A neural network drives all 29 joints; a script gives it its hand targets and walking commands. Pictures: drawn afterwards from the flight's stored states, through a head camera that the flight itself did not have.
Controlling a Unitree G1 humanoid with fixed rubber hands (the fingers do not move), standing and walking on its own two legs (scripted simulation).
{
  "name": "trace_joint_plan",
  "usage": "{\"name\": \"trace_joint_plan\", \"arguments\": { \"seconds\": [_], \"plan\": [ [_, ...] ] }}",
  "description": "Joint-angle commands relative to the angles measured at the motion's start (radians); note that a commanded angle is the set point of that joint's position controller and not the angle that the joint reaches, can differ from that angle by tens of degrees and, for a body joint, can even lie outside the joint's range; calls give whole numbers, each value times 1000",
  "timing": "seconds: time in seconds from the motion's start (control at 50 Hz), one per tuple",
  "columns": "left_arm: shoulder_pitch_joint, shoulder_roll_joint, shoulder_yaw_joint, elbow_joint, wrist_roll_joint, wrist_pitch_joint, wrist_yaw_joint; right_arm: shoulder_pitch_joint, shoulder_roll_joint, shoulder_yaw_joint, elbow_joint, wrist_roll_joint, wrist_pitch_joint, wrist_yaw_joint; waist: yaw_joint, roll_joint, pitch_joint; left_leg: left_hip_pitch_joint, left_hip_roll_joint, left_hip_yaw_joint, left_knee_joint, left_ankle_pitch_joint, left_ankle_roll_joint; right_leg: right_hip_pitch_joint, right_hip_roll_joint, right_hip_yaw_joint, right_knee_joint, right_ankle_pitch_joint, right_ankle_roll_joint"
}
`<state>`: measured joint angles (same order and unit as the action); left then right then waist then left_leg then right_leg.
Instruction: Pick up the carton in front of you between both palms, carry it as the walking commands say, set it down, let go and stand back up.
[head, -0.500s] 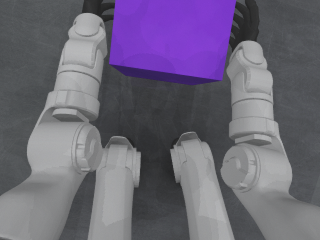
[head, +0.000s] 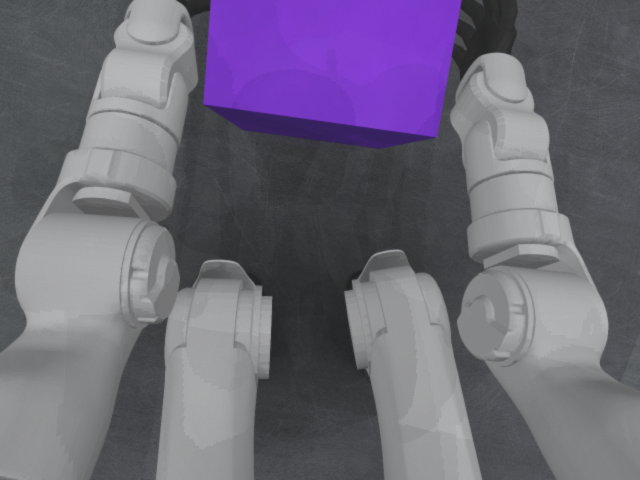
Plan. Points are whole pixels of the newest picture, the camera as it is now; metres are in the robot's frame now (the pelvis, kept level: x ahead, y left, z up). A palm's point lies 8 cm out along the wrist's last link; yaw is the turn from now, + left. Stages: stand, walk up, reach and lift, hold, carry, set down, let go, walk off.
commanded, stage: set down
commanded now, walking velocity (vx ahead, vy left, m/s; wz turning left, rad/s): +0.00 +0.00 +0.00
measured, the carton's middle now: (327, 44) +0.55 -0.03 -0.25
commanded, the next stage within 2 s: none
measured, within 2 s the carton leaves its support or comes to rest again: rests again in 0.08 s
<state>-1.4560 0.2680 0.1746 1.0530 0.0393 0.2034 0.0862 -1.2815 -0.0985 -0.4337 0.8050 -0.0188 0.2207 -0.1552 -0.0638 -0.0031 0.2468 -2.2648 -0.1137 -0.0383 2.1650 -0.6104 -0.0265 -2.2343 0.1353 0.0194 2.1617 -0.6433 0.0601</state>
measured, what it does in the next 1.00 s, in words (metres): stands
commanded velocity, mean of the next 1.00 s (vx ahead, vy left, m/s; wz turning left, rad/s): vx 0.00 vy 0.00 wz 0.00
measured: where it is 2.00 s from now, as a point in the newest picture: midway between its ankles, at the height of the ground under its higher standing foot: (306, 349)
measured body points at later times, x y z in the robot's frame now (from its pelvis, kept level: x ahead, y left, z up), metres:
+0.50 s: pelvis -0.01 +0.01 -0.01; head +0.35 +0.01 +0.24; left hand +0.56 +0.13 -0.18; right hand +0.51 -0.18 -0.18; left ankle +0.09 +0.11 -0.35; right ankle +0.09 -0.12 -0.35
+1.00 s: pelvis -0.01 +0.01 -0.02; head +0.37 +0.01 +0.21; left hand +0.56 +0.16 -0.23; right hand +0.51 -0.20 -0.22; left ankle +0.09 +0.11 -0.35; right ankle +0.09 -0.11 -0.35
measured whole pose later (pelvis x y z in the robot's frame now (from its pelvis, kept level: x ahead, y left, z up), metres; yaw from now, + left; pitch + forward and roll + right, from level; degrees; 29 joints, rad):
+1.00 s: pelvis -0.01 +0.01 -0.02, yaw -1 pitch +32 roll -3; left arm -1.55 0.42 0.11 1.21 -0.05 0.09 0.04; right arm -1.43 -0.24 -0.38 1.09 0.01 0.07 -0.08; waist -0.07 -0.02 0.50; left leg -2.21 -0.06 -0.01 2.26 -0.62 0.01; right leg -2.17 0.08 -0.01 2.24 -0.64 0.04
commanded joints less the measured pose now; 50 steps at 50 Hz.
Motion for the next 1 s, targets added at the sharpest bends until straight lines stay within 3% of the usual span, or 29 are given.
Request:
{"name": "trace_joint_plan", "arguments": {
  "seconds": [0.0,0.12,0.22,0.44,0.7,0.78,0.84,0.88,0.9,0.98],
  "plan": [
    [-482,-922,-266,-98,-79,-39,-240,-668,825,438,-83,86,-27,290,-32,55,-1091,542,-28,66,-122,419,40,498,10,-83,-152,481,-10],
    [-539,-862,-259,-84,-93,-53,-232,-722,765,420,-74,87,-43,285,-40,61,-1014,540,-24,54,-110,370,44,457,5,-84,-134,414,-17],
    [-497,-834,-209,0,-59,-42,-239,-723,727,385,-34,60,-43,296,-31,49,-889,502,-24,45,-111,300,50,407,0,-85,-130,329,-20],
    [-435,-738,-122,88,5,-18,-261,-622,640,264,65,-26,-17,323,-24,48,-665,441,-18,22,-119,212,61,306,-6,-71,-126,225,-36],
    [-363,-552,-45,144,67,2,-264,-497,491,123,169,-108,-2,318,-10,51,-517,415,-1,9,-117,148,56,275,-15,-64,-115,163,-41],
    [-350,-401,-26,154,71,-21,-233,-442,356,65,186,-123,-28,283,-17,52,-545,444,13,11,-115,169,40,318,-26,-73,-103,197,-23],
    [-289,-35,9,150,61,-58,-148,-330,18,-11,199,-117,-73,190,-23,47,-604,504,37,13,-109,205,17,380,-51,-81,-92,240,1],
    [-289,218,3,114,15,-97,-70,-293,-240,-17,188,-64,-126,106,-34,44,-679,547,46,7,-97,255,10,413,-62,-84,-86,289,10],
    [-334,258,-24,92,-26,-114,-47,-321,-285,4,186,-27,-148,80,-44,44,-737,566,52,-5,-82,311,11,424,-67,-81,-77,336,11],
    [-449,295,-125,16,-173,-162,-23,-394,-327,114,189,113,-200,47,-51,85,-940,610,70,-20,-32,466,10,479,-86,-54,-44,512,-12]
  ]
}}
